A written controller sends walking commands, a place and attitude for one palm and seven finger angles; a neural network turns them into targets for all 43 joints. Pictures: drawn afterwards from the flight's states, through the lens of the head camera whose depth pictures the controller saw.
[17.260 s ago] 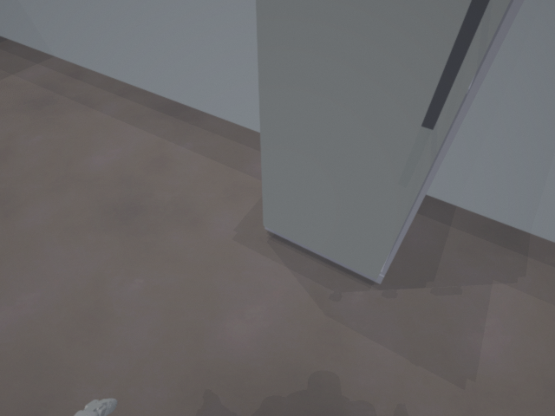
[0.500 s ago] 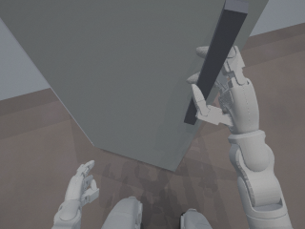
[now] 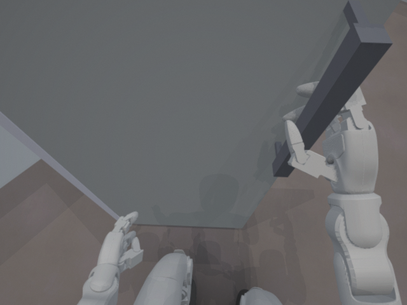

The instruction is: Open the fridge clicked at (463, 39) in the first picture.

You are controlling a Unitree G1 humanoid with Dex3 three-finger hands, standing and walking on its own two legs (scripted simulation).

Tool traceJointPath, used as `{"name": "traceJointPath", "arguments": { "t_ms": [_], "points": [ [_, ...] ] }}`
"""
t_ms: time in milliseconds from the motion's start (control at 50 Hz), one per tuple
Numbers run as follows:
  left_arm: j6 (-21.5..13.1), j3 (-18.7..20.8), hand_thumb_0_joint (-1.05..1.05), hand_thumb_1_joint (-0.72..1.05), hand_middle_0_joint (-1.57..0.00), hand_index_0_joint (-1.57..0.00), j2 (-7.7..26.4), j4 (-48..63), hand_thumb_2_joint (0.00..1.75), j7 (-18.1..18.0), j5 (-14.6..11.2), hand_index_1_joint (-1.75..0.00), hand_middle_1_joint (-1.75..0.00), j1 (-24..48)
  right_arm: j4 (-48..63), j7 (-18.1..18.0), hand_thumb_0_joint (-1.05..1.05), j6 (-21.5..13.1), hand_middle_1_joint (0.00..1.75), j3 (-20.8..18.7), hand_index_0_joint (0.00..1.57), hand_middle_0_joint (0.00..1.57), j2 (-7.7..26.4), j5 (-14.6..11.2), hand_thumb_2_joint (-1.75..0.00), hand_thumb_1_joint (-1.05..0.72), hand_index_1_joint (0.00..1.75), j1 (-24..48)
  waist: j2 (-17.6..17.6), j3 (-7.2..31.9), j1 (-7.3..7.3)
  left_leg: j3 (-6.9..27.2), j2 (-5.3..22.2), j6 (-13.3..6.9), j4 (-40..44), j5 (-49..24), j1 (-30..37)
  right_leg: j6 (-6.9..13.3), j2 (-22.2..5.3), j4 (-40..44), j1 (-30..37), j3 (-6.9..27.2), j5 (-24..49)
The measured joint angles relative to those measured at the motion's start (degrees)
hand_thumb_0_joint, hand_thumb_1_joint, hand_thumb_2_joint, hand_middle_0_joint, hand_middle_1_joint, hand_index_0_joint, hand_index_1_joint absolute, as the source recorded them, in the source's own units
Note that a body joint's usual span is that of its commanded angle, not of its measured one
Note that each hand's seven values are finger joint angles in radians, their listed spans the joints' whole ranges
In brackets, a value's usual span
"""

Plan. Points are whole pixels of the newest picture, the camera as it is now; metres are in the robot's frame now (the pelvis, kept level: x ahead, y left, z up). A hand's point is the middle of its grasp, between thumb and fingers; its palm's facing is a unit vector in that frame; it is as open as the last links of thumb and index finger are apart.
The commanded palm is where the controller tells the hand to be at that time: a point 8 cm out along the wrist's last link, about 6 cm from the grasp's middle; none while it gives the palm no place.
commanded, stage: walk backward, drawing the door open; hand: right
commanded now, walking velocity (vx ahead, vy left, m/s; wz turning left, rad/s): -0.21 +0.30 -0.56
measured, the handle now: (306, 113) +0.36 -0.09 +0.19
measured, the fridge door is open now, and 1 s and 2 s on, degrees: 51 65 61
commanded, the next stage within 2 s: stop walking and hold the door back in 0.26 s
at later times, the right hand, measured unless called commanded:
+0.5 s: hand (271, 230) +0.21 -0.04 +0.18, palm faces +0.48 +0.87 -0.11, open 6.3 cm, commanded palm +0.20 -0.09 +0.17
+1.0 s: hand (273, 219) +0.22 -0.04 +0.19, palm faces +0.57 +0.81 -0.14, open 5.7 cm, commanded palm +0.20 -0.10 +0.17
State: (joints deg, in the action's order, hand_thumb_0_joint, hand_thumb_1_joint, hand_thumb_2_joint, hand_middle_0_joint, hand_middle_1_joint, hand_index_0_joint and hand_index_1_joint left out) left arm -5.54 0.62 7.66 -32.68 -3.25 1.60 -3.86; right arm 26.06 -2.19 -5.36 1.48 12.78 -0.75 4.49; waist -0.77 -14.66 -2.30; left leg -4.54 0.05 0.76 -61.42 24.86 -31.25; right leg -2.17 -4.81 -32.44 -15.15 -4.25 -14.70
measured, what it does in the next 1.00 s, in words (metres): steps to the left, turning right: left foot, then right foot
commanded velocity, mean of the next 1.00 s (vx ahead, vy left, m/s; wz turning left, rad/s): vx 0.06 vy -0.01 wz -0.23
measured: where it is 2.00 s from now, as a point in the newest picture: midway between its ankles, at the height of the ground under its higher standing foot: outside the picture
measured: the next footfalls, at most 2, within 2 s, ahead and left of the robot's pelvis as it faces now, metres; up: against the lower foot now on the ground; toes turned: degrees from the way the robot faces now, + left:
left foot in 0.16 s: +0.10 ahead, +0.26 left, +0.00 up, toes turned -3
right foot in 0.38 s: +0.01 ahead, +0.08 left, +0.00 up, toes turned -24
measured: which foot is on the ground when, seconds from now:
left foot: up 0.00-0.14, down 0.16-0.40, up 0.42-0.60, down 0.62-0.94, up 0.96-1.00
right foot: down 0.00-0.16, up 0.18-0.36, down 0.38-0.62, up 0.64-0.92, down 0.94-1.00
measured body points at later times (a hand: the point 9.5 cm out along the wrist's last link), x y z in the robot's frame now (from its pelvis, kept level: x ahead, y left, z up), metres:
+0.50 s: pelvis -0.05 +0.22 -0.01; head -0.01 +0.18 +0.44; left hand +0.19 +0.39 -0.09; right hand +0.18 -0.09 +0.19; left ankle +0.04 +0.32 -0.69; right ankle -0.02 +0.10 -0.73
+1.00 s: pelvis -0.13 +0.29 +0.00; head -0.10 +0.30 +0.45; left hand +0.10 +0.51 -0.11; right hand +0.18 -0.08 +0.20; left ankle +0.01 +0.38 -0.70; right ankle -0.14 +0.15 -0.73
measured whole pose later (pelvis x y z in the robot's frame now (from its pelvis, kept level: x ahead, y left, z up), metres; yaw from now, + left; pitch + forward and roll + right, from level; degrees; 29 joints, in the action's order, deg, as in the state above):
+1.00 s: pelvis -0.13 +0.29 +0.00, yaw -25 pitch -3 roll -2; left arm -3.6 2.8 18.7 -42.7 -6.4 -2.1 -14.0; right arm -51.8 -4.3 -10.4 -8.5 17.5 -4.5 48.7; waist 0.4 -5.1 -0.9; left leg 0.5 5.7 2.1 -48.3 21.0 -27.9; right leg 0.5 -1.5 -32.2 -15.3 -5.9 -12.8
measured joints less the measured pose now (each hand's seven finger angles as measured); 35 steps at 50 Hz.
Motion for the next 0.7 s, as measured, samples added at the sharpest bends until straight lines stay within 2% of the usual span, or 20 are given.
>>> {"name": "traceJointPath", "arguments": {
  "t_ms": [40, 80, 120, 160, 180, 200, 240, 280, 340, 380, 400, 420, 440, 480, 520, 600, 620, 640, 660, 700],
  "points": [
    [-0.50, -0.03, 0.01, 0.91, -0.20, -0.20, 0.55, -1.17, 0.90, 0.58, -0.34, -0.29, -0.30, -0.43, -1.15, 0.35, -0.12, 0.47, 1.39, -0.56, 0.20, 0.46, -0.35, 0.03, -0.85, -0.55, 1.30, 0.49, 2.09, -0.08, 1.02, 2.60, 0.47, 0.74, 2.26, -2.90, -0.65, -1.73, -2.40, 2.15, -0.45, 3.43, 1.63],
    [-0.67, 0.03, 0.01, 0.90, -0.20, -0.21, 1.04, -1.67, 0.90, 0.99, -1.10, -0.29, -0.30, -1.48, -1.86, 0.21, -0.11, 1.50, 1.40, -1.36, 0.20, 0.46, -0.67, -0.41, -0.85, -0.57, 1.30, 0.54, 3.64, 0.54, 2.64, 4.31, 2.09, 1.39, 10.28, -6.10, 1.88, -3.13, -4.51, 3.76, -0.79, 5.82, 3.30],
    [-0.40, -0.10, 0.01, 0.90, -0.20, -0.21, 1.12, -1.47, 0.90, 1.10, -1.98, -0.30, -0.30, -2.75, -2.52, -0.40, -0.10, 2.25, 1.40, -2.97, 0.20, 0.46, -0.16, -1.25, -0.85, -0.59, 1.30, 0.24, 4.60, 1.73, 3.49, 4.76, 3.33, 2.41, 19.62, -8.03, 6.90, -3.81, -6.23, 2.99, -2.07, 8.36, 3.38],
    [0.16, -0.65, 0.01, 0.90, -0.20, -0.21, 0.62, -1.12, 0.90, 1.16, -2.87, -0.30, -0.30, -3.69, -2.68, -1.37, -0.10, 3.14, 1.40, -5.75, 0.19, 0.46, 1.48, -2.02, -0.85, -0.60, 1.30, -0.12, 3.49, 3.78, 4.00, 4.47, 4.46, 2.79, 28.20, -11.88, 11.73, -2.99, -6.63, -0.88, -4.84, 10.36, 1.10],
    [0.63, -0.76, 0.02, 0.90, -0.20, -0.21, 1.21, -1.44, 0.90, 1.07, -3.04, -0.30, -0.30, -2.65, -2.74, -2.12, -0.10, 3.08, 1.40, -7.54, 0.19, 0.46, 1.23, -2.12, -0.85, -0.61, 1.30, -0.39, 4.34, 3.44, 3.55, 3.48, 3.53, 2.55, 26.84, -13.13, 10.99, -1.94, -6.74, -5.30, -6.84, 12.05, -3.62],
    [1.16, -0.48, 0.02, 0.90, -0.20, -0.21, 1.91, -1.90, 0.90, 0.87, -2.96, -0.30, -0.30, -1.63, -2.72, -2.69, -0.09, 3.23, 1.40, -8.98, 0.20, 0.46, 0.86, -2.31, -0.85, -0.62, 1.31, -0.79, 4.95, 3.05, 2.58, 2.35, 3.24, 2.10, 24.92, -12.43, 10.26, -1.06, -5.56, -12.24, -9.47, 12.66, -8.91],
    [2.00, 0.46, 0.02, 0.90, -0.20, -0.21, 3.06, -2.83, 0.90, 0.20, -2.67, -0.30, -0.30, -0.31, -2.14, -3.35, -0.09, 4.05, 1.40, -10.73, 0.20, 0.46, 0.82, -2.89, -0.85, -0.63, 1.31, -2.15, 4.27, 2.58, 1.30, 1.09, 4.07, 0.92, 23.56, -10.93, 9.87, -0.23, -1.52, -27.18, -13.54, 10.05, -15.55],
    [2.59, 1.15, 0.02, 0.91, -0.20, -0.21, 4.05, -2.96, 0.90, -0.53, -2.43, -0.29, -0.30, -0.16, -1.60, -3.75, -0.09, 4.31, 1.40, -11.41, 0.20, 0.46, 1.10, -3.28, -0.84, -0.63, 1.32, -3.64, 3.21, 2.34, 0.23, -0.48, 4.94, -0.15, 24.84, -11.26, 10.78, -0.22, 1.12, -31.85, -13.95, 5.02, -18.27],
    [2.98, 1.36, 0.02, 0.91, -0.20, -0.20, 4.92, -2.11, 0.90, -1.47, -1.97, -0.29, -0.30, -1.70, -0.75, -3.52, -0.08, 4.17, 1.40, -11.31, 0.21, 0.46, 2.06, -3.45, -0.83, -0.64, 1.33, -5.03, 1.61, 3.80, -1.27, -4.34, 5.70, -1.39, 26.33, -12.20, 10.87, -0.27, 3.16, -21.44, -10.26, -1.64, -17.18],
    [2.78, 1.33, 0.02, 0.91, -0.20, -0.20, 5.35, -1.06, 0.90, -1.91, -1.70, -0.29, -0.30, -3.26, -0.02, -3.19, -0.08, 3.84, 1.40, -10.87, 0.22, 0.46, 3.02, -3.43, -0.83, -0.63, 1.33, -4.99, 1.02, 5.56, -1.47, -6.83, 5.35, -2.18, 24.39, -11.42, 8.96, 0.07, 3.51, -9.56, -5.81, -4.27, -10.70],
    [2.54, 1.45, 0.02, 0.91, -0.20, -0.20, 5.27, -0.68, 0.90, -2.11, -1.65, -0.29, -0.30, -3.82, -0.49, -3.11, -0.08, 2.92, 1.40, -10.56, 0.22, 0.46, 3.62, -3.58, -0.83, -0.63, 1.34, -4.08, 0.35, 6.03, -1.20, -7.13, 5.29, -2.06, 21.49, -10.30, 7.29, 2.89, 3.49, -6.19, -5.52, -4.17, -2.39],
    [2.35, 1.54, 0.02, 0.91, -0.20, -0.20, 4.88, -0.87, 0.90, -2.23, -1.72, -0.29, -0.30, -4.04, -1.96, -3.17, -0.08, 1.75, 1.40, -9.97, 0.23, 0.46, 3.83, -3.57, -0.83, -0.63, 1.35, -2.41, -0.72, 5.56, -0.23, -5.31, 4.69, -0.99, 17.50, -5.85, 5.86, 4.70, 3.40, -7.09, -6.05, -3.85, -0.09],
    [2.13, 1.34, 0.02, 0.91, -0.19, -0.20, 4.50, -1.49, 0.90, -2.19, -1.84, -0.29, -0.30, -4.14, -3.80, -3.29, -0.08, 0.91, 1.40, -9.26, 0.25, 0.46, 3.42, -3.14, -0.83, -0.64, 1.35, -0.68, -1.39, 4.93, 0.85, -2.82, 3.54, -0.15, 13.31, -2.90, 4.77, 5.36, 3.13, -7.83, -6.01, -3.27, -0.41],
    [1.62, 0.56, 0.02, 0.91, -0.19, -0.20, 4.03, -2.79, 0.90, -2.09, -2.26, -0.29, -0.30, -4.79, -8.40, -3.62, -0.07, -0.01, 1.42, -7.71, 0.27, 0.48, 2.22, -2.27, -0.83, -0.64, 1.36, 2.67, -0.88, 4.47, 2.41, 0.22, 1.65, 0.87, 7.89, -1.01, 4.05, 4.76, 2.32, -7.05, -5.49, -0.67, -0.93],
    [1.20, -0.35, 0.02, 0.91, -0.19, -0.20, 3.90, -3.85, 0.90, -2.13, -2.60, -0.29, -0.30, -5.52, -14.47, -4.23, -0.06, 0.15, 1.42, -6.05, 0.29, 0.48, 1.29, -2.23, -0.83, -0.64, 1.37, 6.75, 0.85, 4.95, 3.83, 1.39, 1.06, 1.65, 7.55, -1.58, 4.97, 3.45, 1.45, -5.07, -5.27, 2.33, 0.64],
    [1.53, -2.51, 0.02, 0.91, -0.20, -0.20, 3.81, -4.11, 0.90, -2.53, -3.38, -0.29, -0.30, -6.39, -28.72, -4.74, -0.08, 1.62, 1.42, -4.45, 0.35, 0.48, 1.97, -2.95, -0.82, -0.63, 1.39, 15.92, 3.66, 7.37, 6.26, 1.69, 1.43, 2.42, 17.66, -2.44, 11.72, 2.29, -0.07, -4.85, -6.87, 5.89, 1.91],
    [1.79, -3.02, 0.02, 0.91, -0.20, -0.20, 3.45, -3.96, 0.90, -2.56, -3.51, -0.29, -0.30, -6.52, -32.38, -4.71, -0.08, 2.02, 1.42, -4.27, 0.35, 0.48, 2.82, -3.15, -0.82, -0.62, 1.39, 18.60, 2.82, 8.51, 6.52, 2.47, 2.30, 1.76, 22.60, -0.97, 14.04, 2.18, 0.36, -6.90, -8.58, 5.80, -0.62],
    [2.23, -3.46, 0.01, 0.90, -0.20, -0.20, 3.31, -4.15, 0.90, -2.48, -3.40, -0.29, -0.30, -5.78, -35.81, -4.65, -0.09, 2.10, 1.42, -4.66, 0.35, 0.48, 3.54, -3.26, -0.82, -0.62, 1.39, 21.11, 1.92, 9.13, 6.81, 3.13, 2.94, 1.51, 24.15, -5.27, 13.47, 1.79, 1.07, -10.46, -10.63, 5.70, -5.26],
    [2.66, -3.63, 0.01, 0.90, -0.20, -0.21, 3.77, -4.77, 0.90, -2.49, -3.03, -0.29, -0.30, -4.46, -39.06, -4.63, -0.09, 1.83, 1.41, -5.37, 0.35, 0.47, 3.71, -3.40, -0.82, -0.62, 1.40, 23.06, 2.15, 8.82, 6.61, 3.22, 3.21, 1.37, 22.79, -8.05, 12.40, 1.44, 2.15, -15.58, -12.25, 6.75, -8.92],
    [3.20, -3.26, 0.01, 0.90, -0.20, -0.21, 4.84, -6.50, 0.90, -2.53, -2.51, -0.30, -0.30, -2.35, -45.17, -4.48, -0.10, 1.43, 1.41, -6.61, 0.36, 0.47, 4.04, -3.72, -0.81, -0.62, 1.40, 25.59, 2.50, 8.54, 6.12, 3.93, 4.15, 1.28, 21.79, -9.50, 11.50, 0.93, 5.04, -26.08, -14.49, 8.05, -10.02]
  ]
}}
